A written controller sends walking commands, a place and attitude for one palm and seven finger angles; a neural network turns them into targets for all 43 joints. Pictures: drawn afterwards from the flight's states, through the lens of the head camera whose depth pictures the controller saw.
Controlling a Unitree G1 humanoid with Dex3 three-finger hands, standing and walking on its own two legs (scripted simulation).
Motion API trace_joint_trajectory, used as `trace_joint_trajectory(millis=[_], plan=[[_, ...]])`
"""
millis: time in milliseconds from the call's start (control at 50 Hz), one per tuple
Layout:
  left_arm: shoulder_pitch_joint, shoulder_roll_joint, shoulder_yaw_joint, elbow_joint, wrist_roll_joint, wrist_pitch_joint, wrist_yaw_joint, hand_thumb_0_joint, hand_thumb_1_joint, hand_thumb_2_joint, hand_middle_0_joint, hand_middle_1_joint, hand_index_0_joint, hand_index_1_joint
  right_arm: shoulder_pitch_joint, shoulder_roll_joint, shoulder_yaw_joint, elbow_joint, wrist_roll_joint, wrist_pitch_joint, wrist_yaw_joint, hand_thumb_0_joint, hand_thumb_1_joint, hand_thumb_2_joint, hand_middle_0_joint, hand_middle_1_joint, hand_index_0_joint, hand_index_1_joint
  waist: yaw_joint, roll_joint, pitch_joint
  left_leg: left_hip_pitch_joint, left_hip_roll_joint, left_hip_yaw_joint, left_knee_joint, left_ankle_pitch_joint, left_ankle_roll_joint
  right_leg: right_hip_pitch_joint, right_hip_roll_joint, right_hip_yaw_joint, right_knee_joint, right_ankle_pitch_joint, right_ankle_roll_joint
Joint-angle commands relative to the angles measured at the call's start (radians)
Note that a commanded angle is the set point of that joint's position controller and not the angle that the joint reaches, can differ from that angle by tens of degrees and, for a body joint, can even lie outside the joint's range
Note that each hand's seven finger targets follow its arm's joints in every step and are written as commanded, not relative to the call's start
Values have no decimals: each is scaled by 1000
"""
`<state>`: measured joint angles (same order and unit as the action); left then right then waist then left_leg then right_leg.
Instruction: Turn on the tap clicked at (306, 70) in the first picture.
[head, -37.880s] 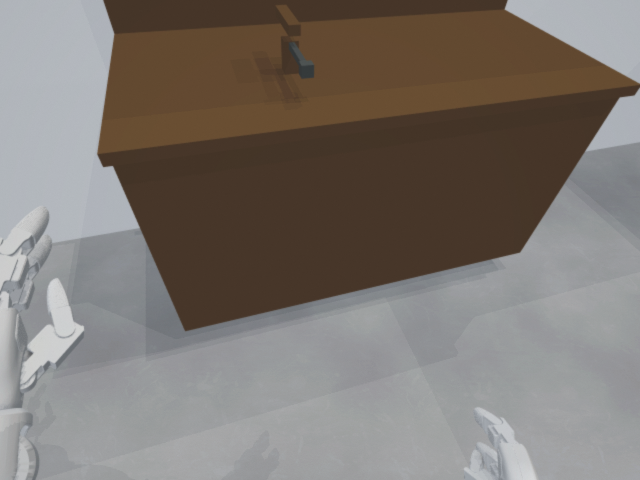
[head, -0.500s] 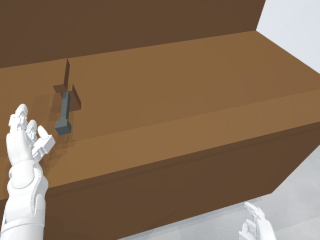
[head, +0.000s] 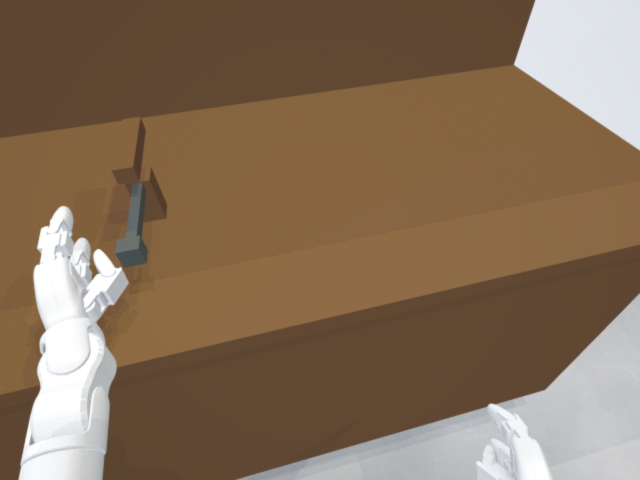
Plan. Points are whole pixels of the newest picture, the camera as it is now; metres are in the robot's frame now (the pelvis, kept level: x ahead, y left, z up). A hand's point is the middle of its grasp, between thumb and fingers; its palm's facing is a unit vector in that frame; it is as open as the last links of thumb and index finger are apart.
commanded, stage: push the lever round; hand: left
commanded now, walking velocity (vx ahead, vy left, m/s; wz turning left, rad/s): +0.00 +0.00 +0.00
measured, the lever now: (132, 251) +0.35 +0.28 +0.12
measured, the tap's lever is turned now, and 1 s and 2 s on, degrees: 0 26 57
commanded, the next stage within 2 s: none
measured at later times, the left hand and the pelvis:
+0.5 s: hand (153, 268) +0.32 +0.24 +0.12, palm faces +0.61 -0.79 -0.04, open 7.7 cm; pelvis -0.01 -0.01 +0.00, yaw +0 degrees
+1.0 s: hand (188, 250) +0.35 +0.21 +0.12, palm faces +0.68 -0.73 -0.05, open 7.7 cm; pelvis +0.00 +0.00 +0.00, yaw +0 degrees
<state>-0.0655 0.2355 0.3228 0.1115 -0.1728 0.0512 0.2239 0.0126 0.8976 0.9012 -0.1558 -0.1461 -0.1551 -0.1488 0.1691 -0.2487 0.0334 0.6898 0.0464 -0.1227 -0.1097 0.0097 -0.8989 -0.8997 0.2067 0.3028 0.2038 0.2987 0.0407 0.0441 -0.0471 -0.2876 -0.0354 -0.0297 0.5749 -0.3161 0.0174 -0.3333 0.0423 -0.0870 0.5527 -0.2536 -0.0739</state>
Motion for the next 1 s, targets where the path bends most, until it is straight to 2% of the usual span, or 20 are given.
trace_joint_trajectory(millis=[0, 160, 220, 240, 300, 380, 400, 420, 500, 540, 600, 680, 700, 760, 800, 820, 880, 900, 920, 980], plan=[[-317, 199, 33, -215, 14, -68, 6, 0, 900, 900, -150, -150, -150, -150, -127, -118, -40, -148, -1, -50, -11, 0, -900, -900, 200, 300, 200, 300, -13, -20, -168, -15, 15, -22, -83, 156, 5, 122, -57, 78, -86, 120, 45], [-373, 171, 4, -201, 32, -46, 73, 0, 900, 900, -150, -150, -150, -150, -143, -113, -39, -147, -7, -32, -8, 0, -900, -900, 200, 300, 200, 300, -15, -35, -189, -34, 12, -17, -79, 129, 8, 136, -64, 90, -97, 93, 51], [-381, 130, -40, -232, 50, -54, 99, 0, 900, 900, -150, -150, -150, -150, -149, -108, -38, -150, -12, -30, -3, 0, -900, -900, 200, 300, 200, 300, -14, 10, -207, -18, 10, -17, -75, 137, 7, 132, -66, 90, -90, 95, 48], [-382, 124, -44, -216, 49, -52, 106, 0, 900, 900, -150, -150, -150, -150, -146, -109, -39, -148, -13, -29, -3, 0, -900, -900, 200, 300, 200, 300, -18, -29, -201, -21, 13, -21, -74, 138, 8, 132, -64, 87, -91, 99, 49], [-402, 139, -28, -204, 54, -50, 132, 0, 900, 900, -150, -150, -150, -150, -156, -111, -40, -143, -13, -19, -6, 0, -900, -900, 200, 300, 200, 300, -19, -39, -192, -33, 12, -20, -72, 122, 11, 133, -66, 93, -98, 81, 52], [-443, 97, -74, -199, 66, -39, 166, 0, 900, 900, -150, -150, -150, -150, -166, -106, -38, -143, -20, -8, -5, 0, -900, -900, 200, 300, 200, 300, -26, -45, -201, -32, 9, -15, -69, 108, 14, 132, -72, 100, -108, 68, 56], [-424, 133, -28, -185, 71, -32, 180, 0, 900, 900, -150, -150, -150, -150, -169, -107, -40, -140, -19, -2, -7, 0, -900, -900, 200, 300, 200, 300, -16, -36, -198, -40, 10, -18, -72, 103, 12, 135, -71, 101, -108, 56, 54], [-441, 103, -61, -184, 74, -27, 187, 0, 900, 900, -150, -150, -150, -150, -170, -104, -37, -143, -20, 3, -6, 0, -900, -900, 200, 300, 200, 300, -23, -43, -201, -43, 8, -13, -70, 107, 14, 140, -74, 105, -108, 65, 57], [-460, 122, -34, -172, 85, -17, 222, 0, 900, 900, -150, -150, -150, -150, -181, -103, -40, -139, -22, 17, -7, 0, -900, -900, 200, 300, 200, 300, -18, -44, -203, -49, 10, -13, -67, 107, 15, 147, -76, 111, -114, 63, 57], [-492, 66, -96, -169, 91, -15, 233, 0, 900, 900, -150, -150, -150, -150, -183, -97, -38, -139, -24, 22, -3, 0, -900, -900, 200, 300, 200, 300, -30, -29, -204, -42, 9, -12, -65, 99, 13, 133, -77, 110, -115, 56, 58], [-500, 78, -76, -168, 103, -18, 262, 0, 900, 900, -150, -150, -150, -150, -183, -97, -42, -135, -28, 28, -4, 0, -900, -900, 200, 300, 200, 300, -24, -19, -218, -34, 11, -16, -64, 118, 11, 139, -74, 104, -106, 69, 52], [-528, 17, -138, -166, 115, -12, 293, 0, 900, 900, -150, -150, -150, -150, -184, -94, -43, -136, -32, 35, 3, 0, -900, -900, 200, 300, 200, 300, -31, -28, -223, -29, 13, -16, -62, 135, 9, 141, -77, 102, -105, 96, 54], [-522, 38, -105, -153, 119, -8, 308, 0, 900, 900, -150, -150, -150, -150, -181, -96, -46, -129, -33, 40, 1, 0, -900, -900, 200, 300, 200, 300, -28, -48, -222, -27, 14, -21, -67, 136, 9, 139, -73, 93, -103, 88, 52], [-552, -16, -159, -153, 129, 3, 332, 0, 900, 900, -150, -150, -150, -150, -190, -91, -47, -133, -37, 46, 6, 0, -900, -900, 200, 300, 200, 300, -32, -57, -235, -20, 15, -19, -66, 138, 7, 138, -74, 94, -107, 85, 53], [-540, 17, -108, -128, 136, 15, 358, 0, 900, 900, -150, -150, -150, -150, -188, -91, -49, -124, -39, 54, 5, 0, -900, -900, 200, 300, 200, 300, -19, -59, -229, -27, 14, -21, -71, 141, 5, 146, -73, 91, -108, 83, 50], [-561, -7, -136, -142, 141, 15, 365, 0, 900, 900, -150, -150, -150, -150, -191, -90, -49, -129, -41, 59, 8, 0, -900, -900, 200, 300, 200, 300, -27, -73, -251, -19, 14, -17, -68, 163, 6, 157, -76, 91, -102, 111, 52], [-558, -44, -155, -134, 151, 27, 393, 0, 900, 900, -150, -150, -150, -150, -190, -83, -54, -127, -49, 65, 17, 0, -900, -900, 200, 300, 200, 300, -19, -53, -262, -8, 18, -14, -65, 203, -2, 164, -75, 85, -94, 156, 47], [-533, -16, -121, -126, 156, 32, 400, 0, 900, 900, -150, -150, -150, -150, -193, -86, -57, -124, -48, 72, 18, 0, -900, -900, 200, 300, 200, 300, -10, -49, -265, -13, 19, -17, -67, 213, -5, 172, -72, 80, -88, 157, 43], [-563, -51, -156, -146, 159, 31, 407, 0, 900, 900, -150, -150, -150, -150, -194, -82, -55, -129, -50, 74, 22, 0, -900, -900, 200, 300, 200, 300, -18, -35, -274, 1, 18, -13, -64, 232, -6, 168, -75, 79, -83, 179, 44], [-544, -71, -161, -120, 162, 41, 426, 0, 900, 900, -150, -150, -150, -150, -195, -80, -59, -128, -52, 81, 30, 0, -900, -900, 200, 300, 200, 300, -15, -84, -258, -13, 23, -11, -61, 235, -7, 176, -75, 80, -90, 193, 46]])
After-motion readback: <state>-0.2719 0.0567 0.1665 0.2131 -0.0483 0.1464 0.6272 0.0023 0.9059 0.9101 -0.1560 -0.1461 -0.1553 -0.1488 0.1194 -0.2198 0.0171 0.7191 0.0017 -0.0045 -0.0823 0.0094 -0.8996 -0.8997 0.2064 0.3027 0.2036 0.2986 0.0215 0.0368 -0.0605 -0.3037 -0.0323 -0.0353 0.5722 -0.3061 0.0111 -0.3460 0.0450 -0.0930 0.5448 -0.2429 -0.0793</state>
